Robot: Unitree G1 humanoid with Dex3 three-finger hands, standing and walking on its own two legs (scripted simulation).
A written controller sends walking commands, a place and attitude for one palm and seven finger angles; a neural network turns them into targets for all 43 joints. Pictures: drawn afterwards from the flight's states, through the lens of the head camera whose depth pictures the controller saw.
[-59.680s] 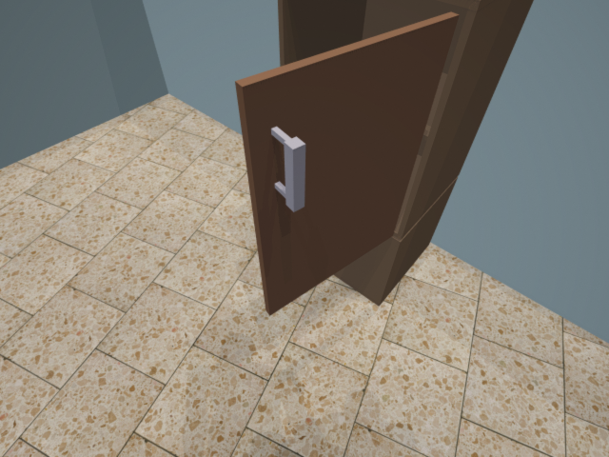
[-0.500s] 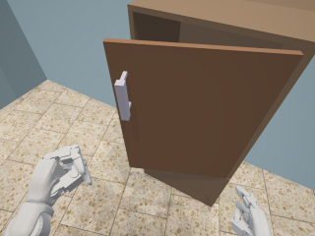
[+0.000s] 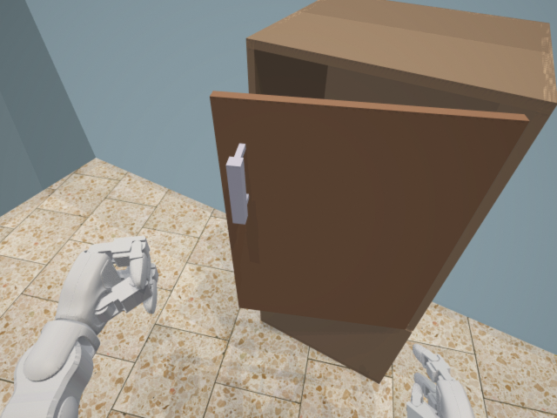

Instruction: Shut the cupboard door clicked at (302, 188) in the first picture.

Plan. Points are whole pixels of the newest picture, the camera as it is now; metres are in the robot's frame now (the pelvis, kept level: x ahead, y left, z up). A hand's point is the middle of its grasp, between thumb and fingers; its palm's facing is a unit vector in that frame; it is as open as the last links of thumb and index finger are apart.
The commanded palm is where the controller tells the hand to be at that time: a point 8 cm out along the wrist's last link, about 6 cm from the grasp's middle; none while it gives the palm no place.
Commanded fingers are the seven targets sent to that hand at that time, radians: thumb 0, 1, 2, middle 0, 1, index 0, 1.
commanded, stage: raise the hand and make a fist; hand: left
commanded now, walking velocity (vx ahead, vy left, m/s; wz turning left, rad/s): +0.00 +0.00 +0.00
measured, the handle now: (240, 184) +0.43 +0.12 +0.12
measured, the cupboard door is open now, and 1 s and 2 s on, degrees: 21 21 21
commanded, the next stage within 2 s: bring the fist close to the handle in 0.18 s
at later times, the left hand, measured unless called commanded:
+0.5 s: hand (171, 279) +0.24 +0.17 +0.13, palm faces +0.00 -1.00 -0.05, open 3.1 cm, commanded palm +0.23 +0.21 +0.13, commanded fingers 0.00 0.90 0.90 -1.30 -1.50 -1.30 -1.50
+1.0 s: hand (219, 245) +0.30 +0.12 +0.13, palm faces +0.00 -1.00 -0.04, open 3.1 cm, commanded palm +0.28 +0.16 +0.13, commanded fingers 0.00 0.90 0.90 -1.30 -1.50 -1.30 -1.50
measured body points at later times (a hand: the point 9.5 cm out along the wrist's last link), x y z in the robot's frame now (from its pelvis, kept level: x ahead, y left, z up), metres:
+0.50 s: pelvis -0.01 -0.01 +0.00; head -0.03 -0.02 +0.45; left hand +0.24 +0.22 +0.13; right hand +0.18 -0.23 -0.07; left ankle -0.01 +0.03 -0.73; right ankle +0.02 -0.10 -0.73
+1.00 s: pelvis +0.00 -0.04 +0.00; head -0.01 -0.05 +0.45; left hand +0.29 +0.17 +0.14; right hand +0.18 -0.27 -0.08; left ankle -0.01 +0.03 -0.73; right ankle +0.02 -0.10 -0.73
